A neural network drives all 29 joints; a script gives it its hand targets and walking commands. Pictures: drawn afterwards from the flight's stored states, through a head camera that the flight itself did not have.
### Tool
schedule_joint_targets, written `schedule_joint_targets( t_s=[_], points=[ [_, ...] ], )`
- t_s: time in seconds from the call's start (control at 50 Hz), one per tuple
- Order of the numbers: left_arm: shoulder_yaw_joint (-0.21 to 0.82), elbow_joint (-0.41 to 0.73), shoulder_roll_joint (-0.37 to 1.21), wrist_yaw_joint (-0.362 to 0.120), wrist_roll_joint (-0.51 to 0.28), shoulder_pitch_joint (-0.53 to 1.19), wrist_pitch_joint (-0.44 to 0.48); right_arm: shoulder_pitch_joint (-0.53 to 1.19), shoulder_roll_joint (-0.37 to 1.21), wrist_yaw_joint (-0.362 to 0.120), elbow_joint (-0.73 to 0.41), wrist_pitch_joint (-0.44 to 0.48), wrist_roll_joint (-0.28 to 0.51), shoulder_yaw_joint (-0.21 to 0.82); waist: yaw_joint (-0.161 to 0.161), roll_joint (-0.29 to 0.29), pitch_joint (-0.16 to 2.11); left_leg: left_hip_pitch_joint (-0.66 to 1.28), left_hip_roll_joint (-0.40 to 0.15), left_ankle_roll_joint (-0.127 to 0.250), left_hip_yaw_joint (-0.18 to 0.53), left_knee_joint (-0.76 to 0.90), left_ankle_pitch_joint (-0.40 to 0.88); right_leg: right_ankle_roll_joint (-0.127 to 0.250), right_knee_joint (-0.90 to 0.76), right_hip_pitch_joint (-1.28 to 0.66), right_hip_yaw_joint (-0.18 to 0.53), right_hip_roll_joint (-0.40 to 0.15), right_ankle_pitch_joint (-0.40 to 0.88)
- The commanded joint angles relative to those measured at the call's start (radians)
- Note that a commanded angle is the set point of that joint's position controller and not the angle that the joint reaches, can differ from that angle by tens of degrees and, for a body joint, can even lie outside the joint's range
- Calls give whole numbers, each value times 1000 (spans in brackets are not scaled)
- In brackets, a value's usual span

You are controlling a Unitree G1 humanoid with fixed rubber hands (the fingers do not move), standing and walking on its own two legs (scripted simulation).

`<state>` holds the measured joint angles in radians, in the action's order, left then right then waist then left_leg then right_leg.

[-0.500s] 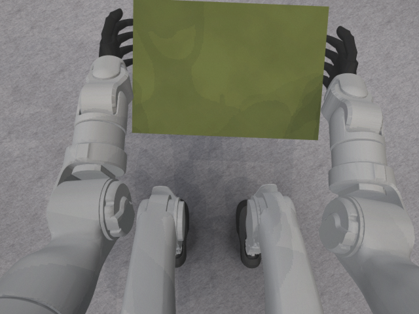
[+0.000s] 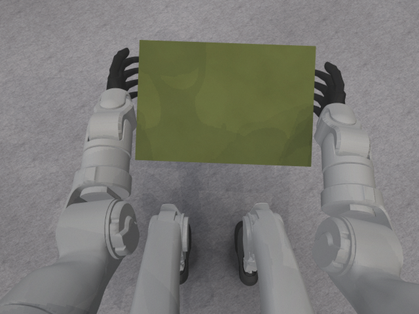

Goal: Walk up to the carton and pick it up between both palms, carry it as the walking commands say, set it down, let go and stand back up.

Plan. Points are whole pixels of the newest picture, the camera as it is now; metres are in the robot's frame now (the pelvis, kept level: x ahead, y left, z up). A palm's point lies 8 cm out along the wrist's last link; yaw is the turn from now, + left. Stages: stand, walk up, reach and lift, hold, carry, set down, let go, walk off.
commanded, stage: reach and lift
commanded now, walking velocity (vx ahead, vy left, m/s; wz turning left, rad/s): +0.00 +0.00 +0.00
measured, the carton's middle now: (222, 113) +0.49 -0.01 -0.13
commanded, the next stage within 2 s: none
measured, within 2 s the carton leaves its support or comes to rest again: neither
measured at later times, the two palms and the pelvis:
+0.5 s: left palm (100, 84) +0.47 +0.18 +0.02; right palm (355, 101) +0.44 -0.19 +0.03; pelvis +0.02 +0.01 +0.07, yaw +0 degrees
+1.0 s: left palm (68, 67) +0.45 +0.19 +0.10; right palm (393, 92) +0.42 -0.19 +0.10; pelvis +0.04 +0.01 +0.14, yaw +1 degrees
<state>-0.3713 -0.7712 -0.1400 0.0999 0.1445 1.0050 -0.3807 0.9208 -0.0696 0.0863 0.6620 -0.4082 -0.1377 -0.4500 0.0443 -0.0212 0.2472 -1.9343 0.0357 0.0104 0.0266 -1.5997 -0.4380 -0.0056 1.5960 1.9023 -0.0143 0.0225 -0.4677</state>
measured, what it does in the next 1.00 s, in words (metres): rises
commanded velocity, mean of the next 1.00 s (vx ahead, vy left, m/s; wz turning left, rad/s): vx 0.00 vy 0.00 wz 0.00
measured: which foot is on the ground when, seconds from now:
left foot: down 0.00-1.00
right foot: down 0.00-1.00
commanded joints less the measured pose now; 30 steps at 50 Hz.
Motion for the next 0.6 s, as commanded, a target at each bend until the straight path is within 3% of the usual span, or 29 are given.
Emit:
schedule_joint_targets(
  t_s=[0.0, 0.58],
  points=[
    [440, 62, 977, -404, -170, 594, 24, 712, 879, -391, -95, 38, 185, 488, 26, -45, 1003, 641, 102, -8, -61, 165, 188, 4, -186, -544, -56, 105, 222],
    [464, 73, 1050, -420, -130, 380, 28, 501, 932, -434, -93, 46, 147, 494, 27, -47, 862, 957, 94, -10, -9, 431, 239, 2, -436, -738, -35, 100, 246]
  ],
)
